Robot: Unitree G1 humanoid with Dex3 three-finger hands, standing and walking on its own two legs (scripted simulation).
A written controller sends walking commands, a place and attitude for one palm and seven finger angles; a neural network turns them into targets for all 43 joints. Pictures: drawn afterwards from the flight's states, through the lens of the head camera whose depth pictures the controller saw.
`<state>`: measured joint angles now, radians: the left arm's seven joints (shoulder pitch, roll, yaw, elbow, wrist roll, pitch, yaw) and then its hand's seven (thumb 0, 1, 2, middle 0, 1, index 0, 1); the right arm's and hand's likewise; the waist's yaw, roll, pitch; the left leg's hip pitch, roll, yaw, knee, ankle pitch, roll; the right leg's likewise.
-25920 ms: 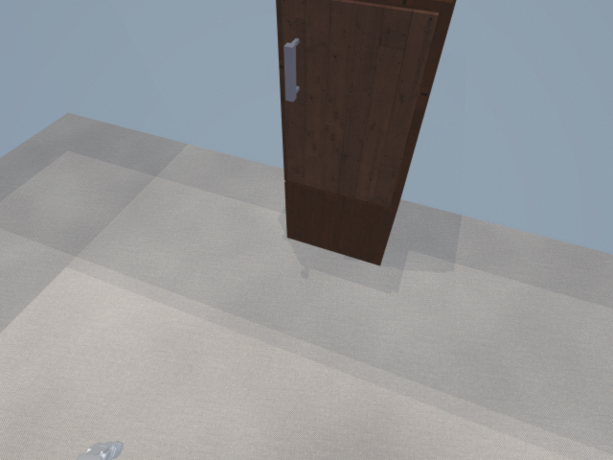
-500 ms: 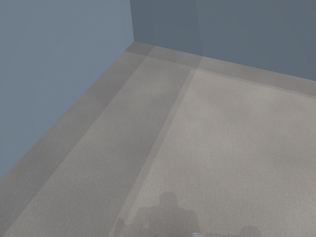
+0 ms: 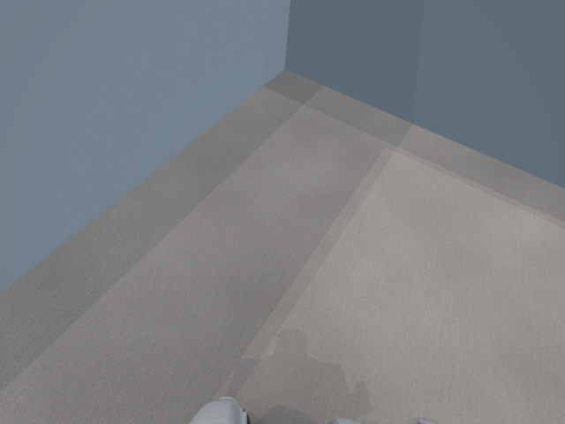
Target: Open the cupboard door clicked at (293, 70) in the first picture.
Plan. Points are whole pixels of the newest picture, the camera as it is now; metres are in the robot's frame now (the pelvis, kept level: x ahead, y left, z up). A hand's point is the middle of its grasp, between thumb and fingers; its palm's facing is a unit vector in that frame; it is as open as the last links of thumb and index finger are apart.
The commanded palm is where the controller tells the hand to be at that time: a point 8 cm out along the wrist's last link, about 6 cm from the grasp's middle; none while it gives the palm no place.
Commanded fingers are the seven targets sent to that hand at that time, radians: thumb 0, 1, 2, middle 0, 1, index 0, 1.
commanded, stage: turn to face it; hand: left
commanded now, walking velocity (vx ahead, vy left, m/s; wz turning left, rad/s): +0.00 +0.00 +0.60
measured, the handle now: out of the picture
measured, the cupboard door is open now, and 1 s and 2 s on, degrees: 52 52 52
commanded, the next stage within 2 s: none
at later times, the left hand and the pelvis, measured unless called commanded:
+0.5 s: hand out of the picture +0.08 +0.16 -0.15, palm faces +0.33 -0.91 -0.24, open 7.4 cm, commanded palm none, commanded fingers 0.00 0.90 0.90 -0.20 -0.30 -0.20 -0.30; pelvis +0.08 -0.06 +0.02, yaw +20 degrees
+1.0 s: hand out of the picture +0.08 +0.14 -0.13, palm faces +0.58 -0.76 -0.29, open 7.4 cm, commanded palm none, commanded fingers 0.00 0.90 0.90 -0.20 -0.30 -0.20 -0.30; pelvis +0.12 -0.08 +0.01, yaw +37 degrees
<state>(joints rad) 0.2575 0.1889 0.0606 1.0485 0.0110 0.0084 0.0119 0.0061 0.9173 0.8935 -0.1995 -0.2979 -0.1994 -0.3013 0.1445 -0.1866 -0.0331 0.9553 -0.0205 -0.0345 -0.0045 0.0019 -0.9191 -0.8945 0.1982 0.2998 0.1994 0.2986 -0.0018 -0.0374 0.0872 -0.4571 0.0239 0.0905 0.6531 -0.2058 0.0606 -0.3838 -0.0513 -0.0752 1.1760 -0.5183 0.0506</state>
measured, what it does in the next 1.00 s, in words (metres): walks ahead, turning left: right foot, then left foot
